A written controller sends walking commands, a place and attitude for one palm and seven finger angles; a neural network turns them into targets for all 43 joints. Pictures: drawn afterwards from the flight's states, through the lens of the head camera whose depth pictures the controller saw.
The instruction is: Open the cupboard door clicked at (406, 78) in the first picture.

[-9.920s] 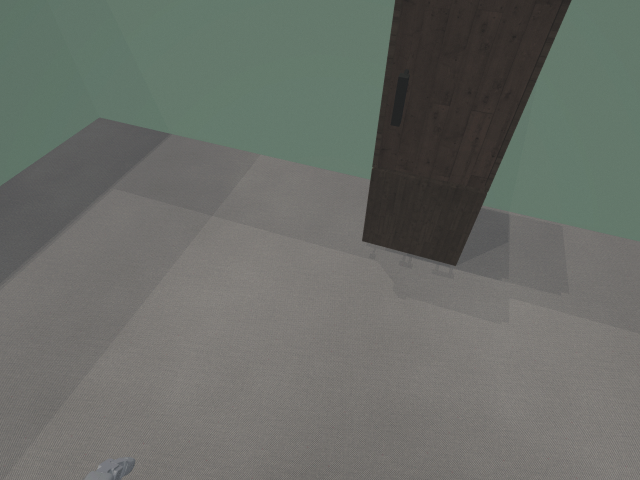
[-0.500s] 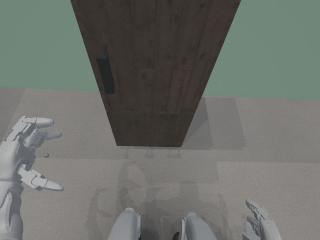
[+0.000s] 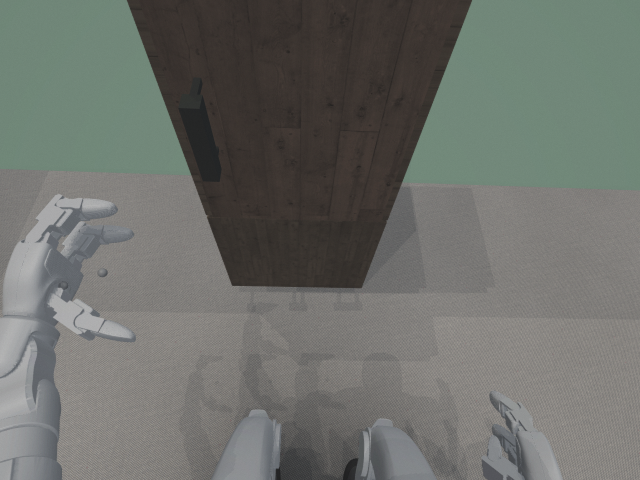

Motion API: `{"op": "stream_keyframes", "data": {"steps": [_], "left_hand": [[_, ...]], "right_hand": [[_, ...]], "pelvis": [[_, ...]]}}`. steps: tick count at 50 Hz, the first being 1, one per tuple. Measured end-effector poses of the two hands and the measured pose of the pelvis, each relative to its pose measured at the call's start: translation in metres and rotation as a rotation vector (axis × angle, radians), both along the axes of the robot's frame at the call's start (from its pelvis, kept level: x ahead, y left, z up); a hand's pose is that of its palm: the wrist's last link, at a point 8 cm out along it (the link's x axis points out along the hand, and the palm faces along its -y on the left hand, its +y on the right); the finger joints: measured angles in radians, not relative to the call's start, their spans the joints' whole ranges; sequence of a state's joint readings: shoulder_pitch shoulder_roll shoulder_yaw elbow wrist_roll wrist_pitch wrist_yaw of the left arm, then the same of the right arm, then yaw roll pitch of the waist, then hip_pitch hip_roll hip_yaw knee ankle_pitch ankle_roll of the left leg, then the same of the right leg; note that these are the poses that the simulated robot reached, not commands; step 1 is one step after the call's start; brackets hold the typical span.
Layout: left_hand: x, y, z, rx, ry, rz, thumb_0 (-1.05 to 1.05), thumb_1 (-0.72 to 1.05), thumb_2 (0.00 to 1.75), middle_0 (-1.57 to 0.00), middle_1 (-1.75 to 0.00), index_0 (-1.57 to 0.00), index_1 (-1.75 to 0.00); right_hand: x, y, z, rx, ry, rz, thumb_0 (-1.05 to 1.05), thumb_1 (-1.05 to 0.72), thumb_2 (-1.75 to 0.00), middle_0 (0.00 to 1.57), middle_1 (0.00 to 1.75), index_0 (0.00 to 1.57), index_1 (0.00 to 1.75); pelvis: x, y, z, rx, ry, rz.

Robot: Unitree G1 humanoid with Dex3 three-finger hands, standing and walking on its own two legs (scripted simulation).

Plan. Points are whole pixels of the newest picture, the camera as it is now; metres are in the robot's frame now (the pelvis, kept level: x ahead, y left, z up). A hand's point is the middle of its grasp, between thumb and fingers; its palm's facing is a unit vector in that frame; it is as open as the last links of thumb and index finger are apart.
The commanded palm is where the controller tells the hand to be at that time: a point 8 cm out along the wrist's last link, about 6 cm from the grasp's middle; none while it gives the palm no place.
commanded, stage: move the hooked fingers beside the handle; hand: left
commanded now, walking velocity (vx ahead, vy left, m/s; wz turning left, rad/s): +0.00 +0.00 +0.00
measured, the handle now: (204, 131) +0.57 +0.20 +0.03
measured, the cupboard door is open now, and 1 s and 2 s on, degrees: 0 0 0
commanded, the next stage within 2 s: none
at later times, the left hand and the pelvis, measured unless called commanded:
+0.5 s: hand (135, 222) +0.40 +0.25 +0.04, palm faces +0.04 -1.00 -0.03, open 14.0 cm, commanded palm +0.38 +0.30 +0.04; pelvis +0.00 +0.01 +0.00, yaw -1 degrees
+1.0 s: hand (161, 172) +0.48 +0.24 +0.04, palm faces +0.05 -1.00 -0.02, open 14.0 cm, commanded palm +0.46 +0.29 +0.04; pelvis +0.00 +0.01 -0.01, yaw -2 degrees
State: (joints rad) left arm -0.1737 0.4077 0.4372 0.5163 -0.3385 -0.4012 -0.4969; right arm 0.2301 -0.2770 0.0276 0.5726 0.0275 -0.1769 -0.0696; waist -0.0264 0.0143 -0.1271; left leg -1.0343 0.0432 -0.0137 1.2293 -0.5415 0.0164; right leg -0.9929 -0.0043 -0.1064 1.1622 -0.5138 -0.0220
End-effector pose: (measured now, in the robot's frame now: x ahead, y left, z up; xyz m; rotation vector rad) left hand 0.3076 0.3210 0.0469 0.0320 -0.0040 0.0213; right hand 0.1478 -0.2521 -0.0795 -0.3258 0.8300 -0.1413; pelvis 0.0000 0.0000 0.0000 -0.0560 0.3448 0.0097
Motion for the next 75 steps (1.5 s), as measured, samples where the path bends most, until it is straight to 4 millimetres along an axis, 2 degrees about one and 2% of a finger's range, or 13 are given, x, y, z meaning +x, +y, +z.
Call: {"op": "stream_keyframes", "data": {"steps": [7, 17, 28, 36, 50, 59, 66, 75], "left_hand": [[0.027, -0.004, 0.000, -0.011, 0.036, 0.000, -0.01, -0.50, 0.30, -0.30, -1.20, -0.30, -1.20], [0.048, -0.012, -0.001, -0.004, 0.016, 0.014, -0.01, -0.50, 0.30, -0.30, -1.20, -0.30, -1.20], [0.076, -0.018, 0.000, -0.002, 0.004, 0.014, -0.01, -0.50, 0.30, -0.30, -1.20, -0.30, -1.20], [0.104, -0.024, -0.005, -0.013, 0.022, 0.018, -0.01, -0.50, 0.30, -0.30, -1.20, -0.30, -1.20], [0.151, -0.027, -0.007, -0.008, 0.013, 0.026, -0.01, -0.50, 0.30, -0.30, -1.20, -0.30, -1.20], [0.173, -0.031, -0.009, -0.025, 0.025, 0.022, -0.01, -0.50, 0.30, -0.30, -1.20, -0.30, -1.20], [0.190, -0.027, -0.009, -0.022, 0.014, 0.032, -0.01, -0.50, 0.30, -0.30, -1.20, -0.30, -1.20], [0.192, -0.023, -0.010, -0.025, 0.010, 0.021, -0.01, -0.50, 0.30, -0.32, -1.22, -0.33, -1.23]], "right_hand": [[-0.018, -0.002, -0.001, 0.009, 0.051, -0.043, 0.01, -0.90, -0.90, 0.21, 0.30, 0.20, 0.30], [-0.044, -0.001, -0.007, 0.010, 0.152, -0.081, 0.01, -0.90, -0.90, 0.21, 0.30, 0.20, 0.30], [-0.062, 0.000, -0.011, 0.006, 0.216, -0.109, 0.01, -0.90, -0.90, 0.21, 0.30, 0.20, 0.30], [-0.078, -0.003, -0.018, -0.001, 0.275, -0.124, 0.01, -0.90, -0.90, 0.21, 0.30, 0.20, 0.30], [-0.118, -0.010, -0.028, -0.017, 0.425, -0.183, 0.00, -0.90, -0.90, 0.21, 0.30, 0.20, 0.30], [-0.135, -0.008, -0.028, -0.017, 0.493, -0.211, 0.00, -0.90, -0.90, 0.21, 0.30, 0.20, 0.30], [-0.143, -0.006, -0.027, -0.027, 0.519, -0.225, 0.00, -0.90, -0.90, 0.21, 0.30, 0.20, 0.30], [-0.152, 0.001, -0.028, -0.019, 0.574, -0.221, 0.00, -0.90, -0.90, 0.21, 0.30, 0.20, 0.30]], "pelvis": [[0.003, 0.003, 0.003, 0.005, 0.013, -0.012], [0.004, 0.008, 0.005, 0.007, 0.025, -0.020], [0.001, 0.011, 0.004, 0.002, 0.033, -0.021], [-0.003, 0.010, -0.001, 0.002, 0.052, -0.022], [-0.003, 0.008, -0.010, -0.003, 0.100, -0.031], [-0.001, 0.008, -0.012, -0.009, 0.123, -0.035], [-0.002, 0.010, -0.016, -0.019, 0.141, -0.038], [-0.002, 0.015, -0.017, -0.029, 0.153, -0.034]]}}
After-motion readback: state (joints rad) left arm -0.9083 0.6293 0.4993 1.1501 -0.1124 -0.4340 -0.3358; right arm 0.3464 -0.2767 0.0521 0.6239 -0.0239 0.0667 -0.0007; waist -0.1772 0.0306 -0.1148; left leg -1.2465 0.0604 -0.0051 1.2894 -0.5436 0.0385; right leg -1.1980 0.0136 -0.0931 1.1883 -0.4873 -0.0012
